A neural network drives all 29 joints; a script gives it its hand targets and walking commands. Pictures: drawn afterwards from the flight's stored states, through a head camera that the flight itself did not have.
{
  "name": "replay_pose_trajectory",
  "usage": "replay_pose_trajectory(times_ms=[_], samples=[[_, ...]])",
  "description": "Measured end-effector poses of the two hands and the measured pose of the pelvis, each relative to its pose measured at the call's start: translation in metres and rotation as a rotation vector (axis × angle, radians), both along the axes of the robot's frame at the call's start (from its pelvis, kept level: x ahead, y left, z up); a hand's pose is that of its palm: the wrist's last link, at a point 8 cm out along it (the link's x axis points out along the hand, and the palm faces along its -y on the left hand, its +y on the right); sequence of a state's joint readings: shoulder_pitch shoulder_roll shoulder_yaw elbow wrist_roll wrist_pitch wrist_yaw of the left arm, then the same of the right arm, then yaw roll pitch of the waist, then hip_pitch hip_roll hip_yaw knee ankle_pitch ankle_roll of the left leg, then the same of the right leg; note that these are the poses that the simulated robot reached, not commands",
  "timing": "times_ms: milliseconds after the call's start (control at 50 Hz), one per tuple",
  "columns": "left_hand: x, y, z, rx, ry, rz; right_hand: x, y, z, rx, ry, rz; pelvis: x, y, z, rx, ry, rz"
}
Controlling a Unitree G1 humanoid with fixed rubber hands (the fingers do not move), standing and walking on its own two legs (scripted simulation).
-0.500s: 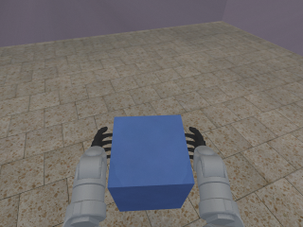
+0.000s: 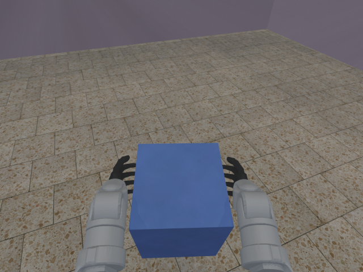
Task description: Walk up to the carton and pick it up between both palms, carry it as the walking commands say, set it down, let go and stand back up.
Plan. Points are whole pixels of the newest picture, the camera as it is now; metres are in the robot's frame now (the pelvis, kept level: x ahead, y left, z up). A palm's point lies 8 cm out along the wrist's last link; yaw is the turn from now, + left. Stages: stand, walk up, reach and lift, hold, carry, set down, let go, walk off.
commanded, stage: hold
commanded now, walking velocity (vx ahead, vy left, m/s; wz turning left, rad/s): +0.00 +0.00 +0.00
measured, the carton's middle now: (178, 202) +0.30 +0.00 -0.02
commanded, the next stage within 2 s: carry in 0.38 s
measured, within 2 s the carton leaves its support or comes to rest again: neither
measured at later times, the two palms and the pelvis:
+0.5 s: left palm (118, 186) +0.30 +0.14 +0.06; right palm (240, 187) +0.29 -0.14 +0.05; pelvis -0.01 +0.00 -0.01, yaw -2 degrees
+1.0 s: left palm (172, 210) +0.21 +0.02 +0.10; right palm (331, 270) +0.11 -0.25 +0.07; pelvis -0.10 -0.01 -0.01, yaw -18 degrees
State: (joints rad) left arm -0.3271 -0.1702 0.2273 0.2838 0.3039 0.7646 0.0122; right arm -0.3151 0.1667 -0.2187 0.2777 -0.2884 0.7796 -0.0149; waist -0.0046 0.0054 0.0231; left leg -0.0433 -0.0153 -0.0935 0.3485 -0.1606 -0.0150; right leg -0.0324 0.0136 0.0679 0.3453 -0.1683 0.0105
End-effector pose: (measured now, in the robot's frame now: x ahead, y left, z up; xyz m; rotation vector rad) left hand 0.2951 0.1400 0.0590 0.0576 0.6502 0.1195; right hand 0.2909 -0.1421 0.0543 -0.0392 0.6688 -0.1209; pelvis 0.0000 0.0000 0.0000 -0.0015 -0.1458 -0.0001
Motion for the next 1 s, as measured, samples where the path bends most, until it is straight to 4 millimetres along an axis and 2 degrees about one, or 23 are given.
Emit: replay_pose_trajectory(times_ms=[400,500,560,620,680,760,840,920,1000], samples=[[-0.002,0.000,-0.001,0.003,-0.003,0.000,-0.002,0.001,-0.001,-0.002,0.003,0.001,-0.002,0.001,-0.001,0.000,0.006,0.000],[0.004,-0.002,-0.004,-0.015,-0.039,0.013,0.002,-0.001,-0.003,0.009,-0.034,-0.021,-0.007,0.000,-0.012,0.007,0.105,-0.040],[0.004,-0.011,-0.005,-0.041,-0.064,0.003,-0.003,-0.010,-0.004,0.023,-0.060,-0.051,-0.016,-0.003,-0.020,0.024,0.137,-0.090],[0.000,-0.029,-0.004,-0.052,-0.063,-0.027,-0.019,-0.028,-0.005,0.046,-0.063,-0.099,-0.025,-0.010,-0.025,0.030,0.157,-0.142],[-0.007,-0.057,0.001,-0.070,-0.064,-0.058,-0.041,-0.054,-0.007,0.077,-0.069,-0.159,-0.034,-0.020,-0.032,0.035,0.178,-0.187],[-0.026,-0.094,-0.001,-0.057,0.020,-0.141,-0.087,-0.086,-0.015,0.106,0.009,-0.258,-0.050,-0.027,-0.025,0.068,0.209,-0.207],[-0.046,-0.120,0.009,-0.040,0.047,-0.226,-0.129,-0.105,-0.005,0.126,0.028,-0.348,-0.070,-0.027,-0.016,0.106,0.225,-0.248],[-0.063,-0.131,0.029,-0.026,0.001,-0.279,-0.158,-0.112,0.011,0.147,-0.023,-0.404,-0.088,-0.021,-0.013,0.123,0.242,-0.291],[-0.084,-0.125,0.037,-0.013,0.004,-0.295,-0.182,-0.105,0.020,0.142,-0.018,-0.411,-0.105,-0.012,-0.011,0.131,0.251,-0.317]])
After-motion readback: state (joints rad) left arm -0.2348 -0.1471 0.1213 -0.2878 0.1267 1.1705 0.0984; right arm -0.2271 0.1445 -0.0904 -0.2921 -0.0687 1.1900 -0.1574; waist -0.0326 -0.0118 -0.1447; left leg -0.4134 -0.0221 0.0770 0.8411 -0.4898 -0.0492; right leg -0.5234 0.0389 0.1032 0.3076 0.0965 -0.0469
